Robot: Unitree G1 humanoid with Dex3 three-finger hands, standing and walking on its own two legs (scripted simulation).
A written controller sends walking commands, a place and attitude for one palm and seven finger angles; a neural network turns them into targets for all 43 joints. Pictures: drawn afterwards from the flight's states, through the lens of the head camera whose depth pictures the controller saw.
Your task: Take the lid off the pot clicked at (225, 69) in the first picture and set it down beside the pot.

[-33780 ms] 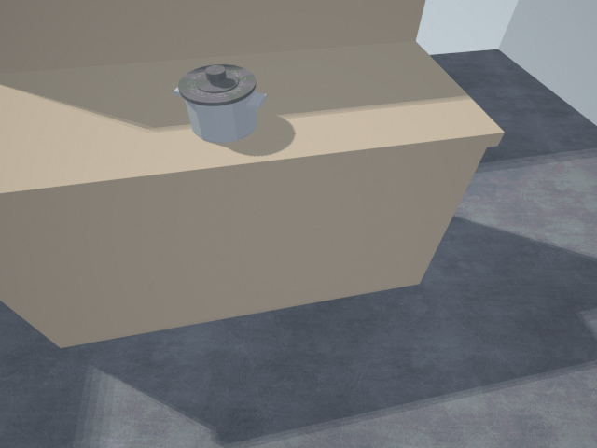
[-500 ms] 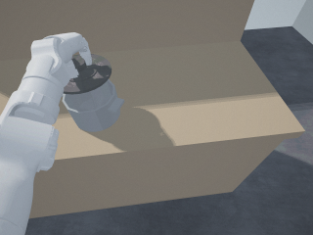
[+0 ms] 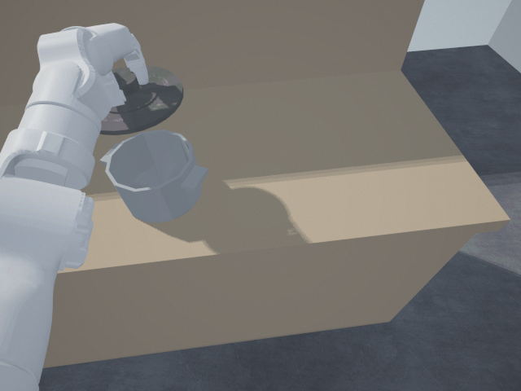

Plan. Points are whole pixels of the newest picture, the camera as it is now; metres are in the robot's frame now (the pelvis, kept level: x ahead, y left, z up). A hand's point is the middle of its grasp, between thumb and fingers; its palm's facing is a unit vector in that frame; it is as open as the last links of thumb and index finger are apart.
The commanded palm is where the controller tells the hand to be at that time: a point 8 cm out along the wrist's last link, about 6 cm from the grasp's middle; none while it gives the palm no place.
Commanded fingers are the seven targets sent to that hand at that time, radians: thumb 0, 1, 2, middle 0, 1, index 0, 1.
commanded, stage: lift the lid straight up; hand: left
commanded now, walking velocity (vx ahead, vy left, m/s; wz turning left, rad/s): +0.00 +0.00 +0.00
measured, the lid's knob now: (123, 83) +0.53 +0.18 +0.21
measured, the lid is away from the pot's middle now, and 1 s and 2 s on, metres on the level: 0.02 0.08 0.20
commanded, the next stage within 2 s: move the lid sideways beside the pot in 0.30 s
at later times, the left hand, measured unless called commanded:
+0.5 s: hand (119, 83) +0.49 +0.16 +0.23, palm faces -0.28 -0.07 -0.96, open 7.6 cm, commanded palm +0.48 +0.18 +0.31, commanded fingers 0.00 0.67 1.03 -0.75 -1.19 -0.73 -1.07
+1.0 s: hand (51, 96) +0.47 +0.25 +0.23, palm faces -0.30 -0.07 -0.95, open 7.6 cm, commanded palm +0.47 +0.25 +0.31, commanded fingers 0.00 0.67 1.03 -0.75 -1.19 -0.73 -1.07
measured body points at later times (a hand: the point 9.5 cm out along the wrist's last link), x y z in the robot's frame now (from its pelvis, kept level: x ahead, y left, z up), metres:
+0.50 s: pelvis -0.01 -0.01 +0.00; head +0.03 -0.02 +0.45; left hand +0.50 +0.16 +0.29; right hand +0.05 -0.28 -0.13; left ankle -0.03 +0.11 -0.74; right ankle -0.02 -0.16 -0.74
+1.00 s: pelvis +0.00 +0.00 +0.00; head +0.04 +0.00 +0.45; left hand +0.49 +0.25 +0.28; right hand +0.06 -0.28 -0.12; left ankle -0.03 +0.11 -0.74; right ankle -0.02 -0.16 -0.74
